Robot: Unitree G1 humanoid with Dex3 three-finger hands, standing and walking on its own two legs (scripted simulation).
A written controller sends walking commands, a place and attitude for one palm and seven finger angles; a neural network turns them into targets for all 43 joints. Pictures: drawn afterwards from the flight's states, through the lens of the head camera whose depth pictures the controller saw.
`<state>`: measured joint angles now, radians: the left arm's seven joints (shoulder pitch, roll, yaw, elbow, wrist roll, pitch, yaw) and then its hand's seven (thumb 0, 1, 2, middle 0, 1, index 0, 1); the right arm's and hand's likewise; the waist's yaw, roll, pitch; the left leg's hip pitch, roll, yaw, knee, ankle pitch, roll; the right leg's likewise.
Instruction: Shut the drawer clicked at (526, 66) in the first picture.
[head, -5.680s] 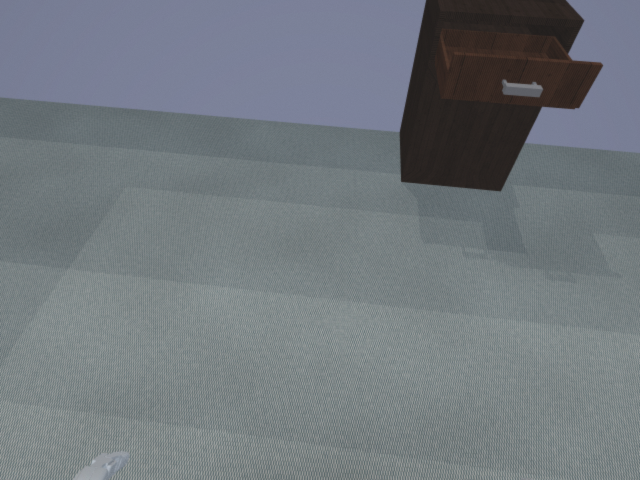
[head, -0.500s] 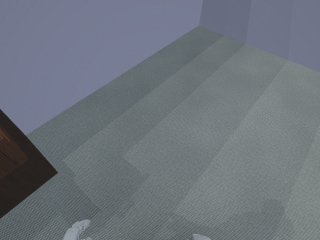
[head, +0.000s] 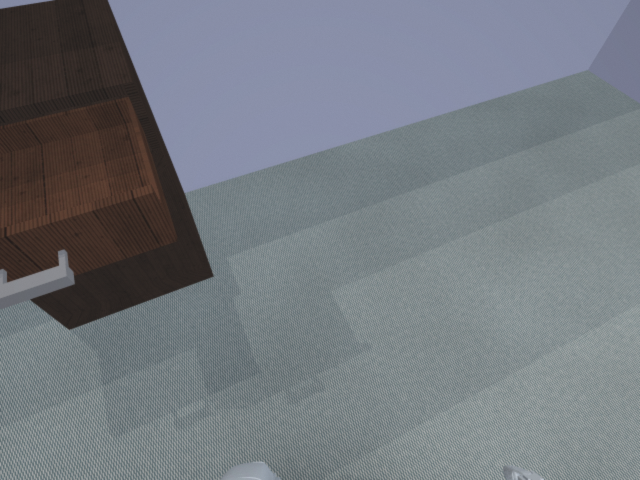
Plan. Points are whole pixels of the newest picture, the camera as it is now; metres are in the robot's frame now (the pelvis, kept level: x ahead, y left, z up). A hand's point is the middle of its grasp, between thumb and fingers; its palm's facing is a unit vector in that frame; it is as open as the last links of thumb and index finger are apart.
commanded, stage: turn to face it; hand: left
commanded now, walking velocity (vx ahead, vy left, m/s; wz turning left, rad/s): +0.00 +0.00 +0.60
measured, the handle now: (33, 275) +0.38 +0.50 -0.08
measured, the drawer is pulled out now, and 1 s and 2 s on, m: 0.29 0.29 0.29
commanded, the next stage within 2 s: take the last steps up to it in 0.66 s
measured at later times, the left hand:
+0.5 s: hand out of the picture +0.08 +0.21 -0.13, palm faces +0.26 -0.92 -0.30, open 7.3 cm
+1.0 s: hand out of the picture -0.12 +0.21 -0.17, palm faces +0.47 -0.86 -0.22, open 7.4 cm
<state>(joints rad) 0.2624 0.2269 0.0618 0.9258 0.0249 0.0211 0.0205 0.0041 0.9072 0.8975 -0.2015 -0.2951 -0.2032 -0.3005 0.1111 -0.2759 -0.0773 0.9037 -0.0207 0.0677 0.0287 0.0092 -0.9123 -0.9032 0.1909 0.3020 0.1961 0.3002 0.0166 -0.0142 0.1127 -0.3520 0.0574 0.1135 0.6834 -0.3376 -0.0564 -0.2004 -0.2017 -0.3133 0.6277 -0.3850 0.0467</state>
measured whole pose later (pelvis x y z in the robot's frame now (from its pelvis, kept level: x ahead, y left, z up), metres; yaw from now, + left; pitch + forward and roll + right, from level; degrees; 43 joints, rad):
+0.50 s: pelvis +0.00 -0.02 +0.00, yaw +15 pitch +0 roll +0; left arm 0.14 0.20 0.04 0.84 0.01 0.01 0.02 0.00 0.91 0.90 -0.20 -0.29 -0.20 -0.30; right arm 0.20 -0.24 -0.07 0.92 -0.02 0.07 0.01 0.01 -0.91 -0.90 0.20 0.30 0.20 0.30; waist -0.04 0.06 0.07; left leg -0.40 -0.06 -0.10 0.71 -0.36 -0.02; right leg -0.27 -0.03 -0.05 0.59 -0.31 0.02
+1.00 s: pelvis -0.02 +0.03 +0.01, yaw +25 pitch -2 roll -1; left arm 0.32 0.25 0.07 1.03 0.03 0.05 0.00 0.01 0.91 0.90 -0.20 -0.29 -0.20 -0.30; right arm 0.22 -0.19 -0.03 0.97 -0.03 0.00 0.00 0.01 -0.91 -0.90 0.19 0.30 0.20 0.30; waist 0.02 -0.04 0.04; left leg -0.18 0.01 0.07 0.52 -0.32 0.04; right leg -0.41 -0.10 -0.09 1.01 -0.45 0.04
